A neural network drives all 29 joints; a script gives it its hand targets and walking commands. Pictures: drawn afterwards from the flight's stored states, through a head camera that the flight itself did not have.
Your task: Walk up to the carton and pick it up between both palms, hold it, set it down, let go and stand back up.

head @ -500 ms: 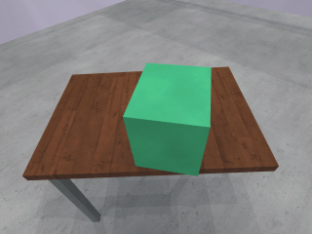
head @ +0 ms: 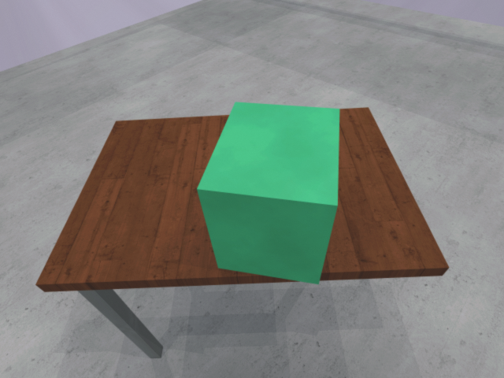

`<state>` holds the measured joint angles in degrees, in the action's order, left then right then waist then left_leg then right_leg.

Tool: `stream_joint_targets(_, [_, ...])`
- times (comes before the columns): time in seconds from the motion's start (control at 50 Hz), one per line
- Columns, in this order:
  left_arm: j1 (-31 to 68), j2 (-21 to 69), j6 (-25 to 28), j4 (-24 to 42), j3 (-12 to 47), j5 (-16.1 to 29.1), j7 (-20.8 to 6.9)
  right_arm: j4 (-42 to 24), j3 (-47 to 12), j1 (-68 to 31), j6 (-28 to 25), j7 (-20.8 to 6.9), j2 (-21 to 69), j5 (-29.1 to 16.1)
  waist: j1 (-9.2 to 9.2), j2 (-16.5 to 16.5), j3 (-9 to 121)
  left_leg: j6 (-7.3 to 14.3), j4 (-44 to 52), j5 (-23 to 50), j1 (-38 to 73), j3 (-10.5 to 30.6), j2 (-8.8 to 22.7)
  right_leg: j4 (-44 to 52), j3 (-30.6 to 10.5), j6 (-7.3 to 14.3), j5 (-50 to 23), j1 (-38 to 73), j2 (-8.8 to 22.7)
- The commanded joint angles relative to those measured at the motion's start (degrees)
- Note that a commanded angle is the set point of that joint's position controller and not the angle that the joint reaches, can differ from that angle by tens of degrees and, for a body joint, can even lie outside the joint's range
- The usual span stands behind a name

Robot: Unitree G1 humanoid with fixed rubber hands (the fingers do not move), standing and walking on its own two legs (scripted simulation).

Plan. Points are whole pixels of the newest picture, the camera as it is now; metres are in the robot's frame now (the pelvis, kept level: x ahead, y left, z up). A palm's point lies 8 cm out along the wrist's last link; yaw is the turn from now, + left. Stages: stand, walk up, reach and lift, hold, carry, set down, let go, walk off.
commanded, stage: stand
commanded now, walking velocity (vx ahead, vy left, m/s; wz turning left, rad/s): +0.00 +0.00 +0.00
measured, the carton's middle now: (276, 191) +0.46 -0.01 +0.02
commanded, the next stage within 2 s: none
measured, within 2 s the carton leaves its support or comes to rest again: neither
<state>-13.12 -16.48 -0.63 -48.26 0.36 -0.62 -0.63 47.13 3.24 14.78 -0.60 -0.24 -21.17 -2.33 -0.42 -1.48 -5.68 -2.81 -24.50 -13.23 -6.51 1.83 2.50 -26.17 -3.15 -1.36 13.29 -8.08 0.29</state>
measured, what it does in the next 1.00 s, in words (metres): stands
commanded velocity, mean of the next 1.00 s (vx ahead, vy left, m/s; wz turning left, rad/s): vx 0.00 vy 0.00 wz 0.00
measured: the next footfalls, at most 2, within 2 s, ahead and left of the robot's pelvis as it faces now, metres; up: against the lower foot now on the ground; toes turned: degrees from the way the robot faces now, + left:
none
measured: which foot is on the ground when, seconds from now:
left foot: down 0.00-1.00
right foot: down 0.00-1.00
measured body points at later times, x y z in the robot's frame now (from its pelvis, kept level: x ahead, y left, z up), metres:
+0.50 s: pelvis +0.00 +0.00 +0.00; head +0.01 -0.01 +0.45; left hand +0.08 +0.28 -0.12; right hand +0.08 -0.31 -0.12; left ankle +0.01 +0.15 -0.74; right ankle +0.02 -0.13 -0.74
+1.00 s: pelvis +0.00 +0.00 +0.00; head +0.01 -0.01 +0.45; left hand +0.07 +0.28 -0.12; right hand +0.07 -0.31 -0.12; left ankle +0.01 +0.15 -0.74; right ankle +0.02 -0.13 -0.74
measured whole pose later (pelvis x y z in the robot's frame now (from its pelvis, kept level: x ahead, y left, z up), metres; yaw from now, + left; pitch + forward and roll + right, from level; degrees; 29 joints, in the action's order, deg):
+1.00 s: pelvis +0.00 +0.00 +0.00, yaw +0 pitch -4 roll +0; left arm -13.1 -16.5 -0.6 -51.3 0.4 -0.3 -0.3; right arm 50.6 3.2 14.4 -0.6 -0.2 -21.2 -2.3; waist -0.3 -1.5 -5.6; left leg -2.8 -22.9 -12.3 -6.5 1.8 2.5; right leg -24.6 -3.1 -1.4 12.4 -8.1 0.3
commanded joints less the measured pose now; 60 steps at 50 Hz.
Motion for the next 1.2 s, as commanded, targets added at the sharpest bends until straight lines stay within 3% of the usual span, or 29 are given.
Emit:
stream_joint_targets(0.0, [4.65,-15.79,2.65,0.94,-4.94,1.07,1.13,-0.05,1.54,-2.88,-1.12,0.78,-11.39,2.29,0.68,3.23,3.23,3.29,4.56,7.82,1.86,1.81,4.73,6.91,-3.40,2.41,-9.34,-1.98,5.79])
stream_joint_targets(1.18, [4.02,-15.31,2.47,-2.76,-4.70,1.34,1.57,4.13,1.12,-2.79,-1.09,1.02,-11.05,2.20,0.76,4.19,3.14,3.01,5.67,8.90,2.94,1.59,5.15,8.26,-3.44,2.26,-9.33,-1.82,5.75])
